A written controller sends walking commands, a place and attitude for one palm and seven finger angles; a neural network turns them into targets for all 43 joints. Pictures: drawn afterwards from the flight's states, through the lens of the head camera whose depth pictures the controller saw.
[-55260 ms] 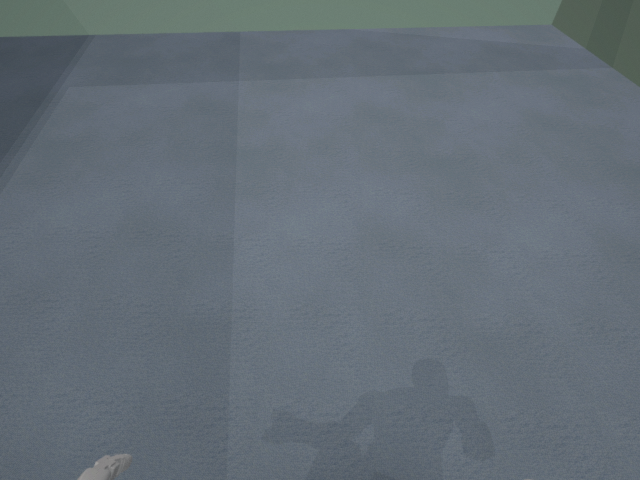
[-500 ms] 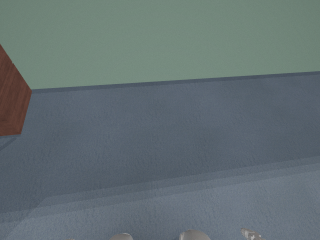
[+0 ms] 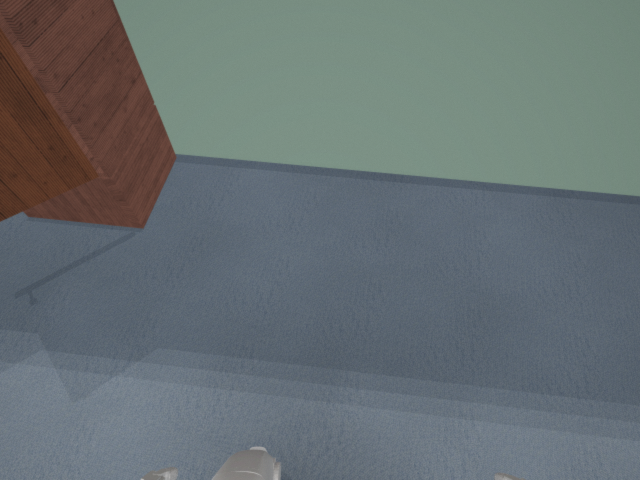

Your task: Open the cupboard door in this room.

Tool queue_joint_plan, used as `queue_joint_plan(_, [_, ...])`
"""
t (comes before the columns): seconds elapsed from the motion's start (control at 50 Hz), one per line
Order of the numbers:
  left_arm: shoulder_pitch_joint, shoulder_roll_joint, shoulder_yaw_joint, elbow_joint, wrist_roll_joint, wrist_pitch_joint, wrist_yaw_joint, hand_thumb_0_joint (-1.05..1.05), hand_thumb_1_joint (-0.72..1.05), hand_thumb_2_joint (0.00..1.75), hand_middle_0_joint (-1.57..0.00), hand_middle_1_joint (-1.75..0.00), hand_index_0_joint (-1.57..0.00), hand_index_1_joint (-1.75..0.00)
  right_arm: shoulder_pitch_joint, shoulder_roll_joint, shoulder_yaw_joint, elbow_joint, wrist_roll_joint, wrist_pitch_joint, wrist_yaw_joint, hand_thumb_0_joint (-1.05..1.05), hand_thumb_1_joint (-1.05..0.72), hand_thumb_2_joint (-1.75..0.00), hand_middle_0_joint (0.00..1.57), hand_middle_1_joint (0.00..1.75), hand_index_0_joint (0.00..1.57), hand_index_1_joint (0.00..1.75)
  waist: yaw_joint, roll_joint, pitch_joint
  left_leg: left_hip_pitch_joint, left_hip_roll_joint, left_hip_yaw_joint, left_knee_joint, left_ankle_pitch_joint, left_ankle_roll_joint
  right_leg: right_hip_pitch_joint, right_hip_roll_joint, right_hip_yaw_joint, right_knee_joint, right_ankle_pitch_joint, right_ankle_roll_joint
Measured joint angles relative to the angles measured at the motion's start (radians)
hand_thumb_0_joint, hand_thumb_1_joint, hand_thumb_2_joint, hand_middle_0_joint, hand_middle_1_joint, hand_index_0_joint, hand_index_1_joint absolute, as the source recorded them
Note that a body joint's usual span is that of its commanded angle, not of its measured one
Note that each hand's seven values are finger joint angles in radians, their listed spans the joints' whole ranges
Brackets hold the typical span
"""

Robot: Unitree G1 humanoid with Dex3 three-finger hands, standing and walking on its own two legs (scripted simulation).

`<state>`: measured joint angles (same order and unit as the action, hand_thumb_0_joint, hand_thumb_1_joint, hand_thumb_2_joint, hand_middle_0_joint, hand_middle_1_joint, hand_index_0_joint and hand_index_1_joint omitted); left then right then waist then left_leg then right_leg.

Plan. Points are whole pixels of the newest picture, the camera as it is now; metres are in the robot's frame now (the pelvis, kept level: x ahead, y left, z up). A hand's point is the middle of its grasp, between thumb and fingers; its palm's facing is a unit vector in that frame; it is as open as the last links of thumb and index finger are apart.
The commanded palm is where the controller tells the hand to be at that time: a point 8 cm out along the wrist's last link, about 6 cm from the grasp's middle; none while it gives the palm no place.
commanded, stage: turn to face it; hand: left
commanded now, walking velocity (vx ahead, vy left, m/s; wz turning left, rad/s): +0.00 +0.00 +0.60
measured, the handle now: out of the picture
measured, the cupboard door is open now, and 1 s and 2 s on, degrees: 45 45 45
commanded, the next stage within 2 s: take the last steps up to it in 1.00 s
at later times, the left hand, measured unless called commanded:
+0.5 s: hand out of the picture +0.09 +0.21 -0.15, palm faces +0.28 -0.91 -0.30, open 7.3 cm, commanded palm none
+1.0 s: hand out of the picture -0.04 +0.19 -0.18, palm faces +0.55 -0.80 -0.24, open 7.3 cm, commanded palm none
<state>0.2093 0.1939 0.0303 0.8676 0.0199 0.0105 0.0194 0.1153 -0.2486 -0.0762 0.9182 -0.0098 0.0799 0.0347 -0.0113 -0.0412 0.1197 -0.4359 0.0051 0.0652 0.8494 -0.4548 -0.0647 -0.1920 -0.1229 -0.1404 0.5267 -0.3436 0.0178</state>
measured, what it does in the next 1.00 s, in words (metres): steps on the spot, turning left: left foot, then right foot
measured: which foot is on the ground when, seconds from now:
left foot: up 0.00-0.06, down 0.08-0.48, up 0.50-0.80, down 0.82-1.00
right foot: down 0.00-0.08, up 0.10-0.46, down 0.48-0.82, up 0.84-1.00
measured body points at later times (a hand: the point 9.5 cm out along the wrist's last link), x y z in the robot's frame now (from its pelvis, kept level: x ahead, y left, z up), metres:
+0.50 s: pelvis +0.02 -0.03 -0.01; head +0.07 -0.03 +0.43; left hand +0.07 +0.26 -0.13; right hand +0.16 -0.26 -0.16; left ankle +0.02 +0.11 -0.73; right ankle +0.05 -0.16 -0.74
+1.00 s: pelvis +0.03 -0.02 -0.01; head +0.06 +0.02 +0.44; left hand -0.06 +0.23 -0.16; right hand +0.27 -0.17 -0.13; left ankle +0.01 +0.08 -0.74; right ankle +0.08 -0.17 -0.67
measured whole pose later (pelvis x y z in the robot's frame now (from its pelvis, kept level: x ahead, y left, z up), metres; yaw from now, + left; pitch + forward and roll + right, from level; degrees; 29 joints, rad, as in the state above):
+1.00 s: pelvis +0.03 -0.02 -0.01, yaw +32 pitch +0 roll -1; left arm 0.21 0.26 0.06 0.94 0.01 0.07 0.01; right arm 0.11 -0.21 -0.03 0.90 -0.03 0.03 0.00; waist 0.02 -0.04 0.09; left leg -0.32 -0.01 0.02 0.56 -0.25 0.04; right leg -0.44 -0.08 -0.03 1.07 -0.49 0.06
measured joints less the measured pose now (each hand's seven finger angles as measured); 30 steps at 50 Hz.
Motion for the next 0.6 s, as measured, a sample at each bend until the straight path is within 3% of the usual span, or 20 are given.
queue_joint_plan(0.04, [0.013, 0.005, 0.002, 0.008, 0.000, 0.001, -0.004, 0.00, 0.91, 0.90, -0.20, -0.30, -0.21, -0.30, -0.015, 0.003, 0.005, -0.008, 0.001, -0.007, 0.001, 0.01, -0.91, -0.90, 0.20, 0.30, 0.20, 0.29, 0.007, -0.013, 0.005, 0.043, -0.004, 0.016, -0.112, 0.039, 0.009, -0.002, -0.013, -0.024, 0.034, -0.026, 0.009])
queue_joint_plan(0.08, [0.033, 0.014, 0.006, 0.015, -0.005, 0.006, -0.009, 0.00, 0.91, 0.90, -0.20, -0.30, -0.21, -0.30, -0.022, 0.001, 0.010, -0.024, -0.001, -0.019, 0.004, 0.01, -0.91, -0.90, 0.20, 0.30, 0.20, 0.29, 0.009, -0.018, -0.002, 0.101, -0.008, 0.026, -0.243, 0.165, 0.029, -0.025, -0.025, -0.045, 0.111, -0.070, 0.023])
queue_joint_plan(0.1, [0.035, 0.023, 0.010, 0.021, -0.009, 0.013, -0.011, 0.00, 0.90, 0.90, -0.20, -0.30, -0.21, -0.30, -0.026, 0.003, 0.008, -0.032, -0.005, -0.031, 0.002, 0.01, -0.91, -0.90, 0.20, 0.30, 0.20, 0.29, 0.004, -0.021, -0.006, 0.093, -0.016, 0.020, -0.242, 0.198, 0.083, -0.060, -0.031, -0.039, 0.198, -0.099, 0.037])
queue_joint_plan(0.14, [0.018, 0.046, 0.019, 0.034, -0.011, 0.041, -0.007, 0.00, 0.91, 0.90, -0.20, -0.30, -0.21, -0.30, -0.030, 0.014, 0.013, -0.041, -0.007, -0.045, -0.004, 0.01, -0.91, -0.90, 0.20, 0.30, 0.20, 0.29, 0.010, -0.036, 0.000, 0.069, -0.026, 0.003, -0.192, 0.166, 0.117, -0.146, -0.010, 0.032, 0.408, -0.202, 0.050])
queue_joint_plan(0.18, [-0.002, 0.061, 0.028, 0.042, -0.008, 0.057, -0.002, 0.01, 0.91, 0.90, -0.20, -0.30, -0.20, -0.30, -0.020, 0.022, 0.020, -0.046, -0.010, -0.049, -0.013, 0.01, -0.91, -0.90, 0.20, 0.30, 0.20, 0.29, 0.013, -0.035, -0.005, 0.070, -0.026, -0.019, -0.200, 0.153, 0.113, -0.216, 0.015, 0.072, 0.544, -0.205, 0.057])
queue_joint_plan(0.24, [-0.035, 0.072, 0.037, 0.037, -0.006, 0.061, -0.008, 0.01, 0.91, 0.90, -0.20, -0.29, -0.20, -0.30, 0.002, 0.028, 0.026, -0.043, -0.012, -0.047, -0.026, 0.01, -0.91, -0.90, 0.20, 0.30, 0.20, 0.29, 0.014, -0.016, -0.014, 0.087, -0.028, -0.061, -0.260, 0.190, 0.096, -0.279, 0.033, 0.109, 0.599, -0.133, 0.062])
queue_joint_plan(0.36, [-0.073, 0.075, 0.039, 0.001, -0.007, 0.047, -0.014, 0.01, 0.91, 0.90, -0.20, -0.29, -0.20, -0.30, 0.038, 0.031, 0.025, -0.019, -0.016, -0.038, -0.025, 0.01, -0.90, -0.90, 0.21, 0.30, 0.20, 0.30, 0.006, 0.027, -0.034, 0.103, -0.029, -0.133, -0.330, 0.235, 0.081, -0.260, 0.056, 0.146, 0.409, -0.096, 0.060])
queue_joint_plan(0.46, [-0.090, 0.067, 0.031, -0.023, -0.012, 0.028, -0.012, 0.00, 0.91, 0.90, -0.19, -0.29, -0.20, -0.30, 0.065, 0.025, 0.011, -0.009, -0.013, -0.024, -0.023, 0.01, -0.90, -0.90, 0.21, 0.30, 0.20, 0.30, -0.013, 0.058, -0.048, 0.072, -0.040, -0.199, -0.289, 0.221, 0.046, -0.134, 0.096, 0.138, 0.119, -0.018, 0.048])
queue_joint_plan(0.48, [-0.084, 0.066, 0.029, -0.031, -0.010, 0.017, -0.011, 0.00, 0.91, 0.90, -0.20, -0.29, -0.20, -0.30, 0.073, 0.023, 0.007, -0.009, -0.008, -0.020, -0.021, 0.01, -0.90, -0.90, 0.21, 0.30, 0.20, 0.30, -0.011, 0.056, -0.057, 0.052, -0.048, -0.203, -0.255, 0.200, 0.044, -0.103, 0.092, 0.137, 0.045, 0.007, 0.029])
queue_joint_plan(0.54, [-0.075, 0.031, 0.014, -0.028, -0.004, 0.004, 0.000, 0.00, 0.91, 0.90, -0.20, -0.29, -0.20, -0.30, 0.065, -0.004, -0.010, 0.009, -0.007, -0.006, -0.018, 0.01, -0.90, -0.90, 0.21, 0.30, 0.20, 0.30, -0.016, 0.085, -0.044, -0.039, -0.053, -0.171, 0.036, 0.000, 0.033, -0.086, 0.084, 0.095, 0.060, 0.007, -0.011])
queue_joint_plan(0.6, [-0.047, 0.004, 0.004, -0.020, -0.006, 0.006, 0.005, 0.00, 0.91, 0.90, -0.20, -0.29, -0.20, -0.30, 0.058, -0.016, -0.017, 0.018, -0.009, 0.003, -0.012, 0.01, -0.91, -0.90, 0.20, 0.30, 0.20, 0.29, -0.021, 0.075, -0.038, -0.088, -0.036, -0.099, 0.240, -0.009, 0.013, -0.040, 0.057, 0.062, 0.020, 0.014, -0.015])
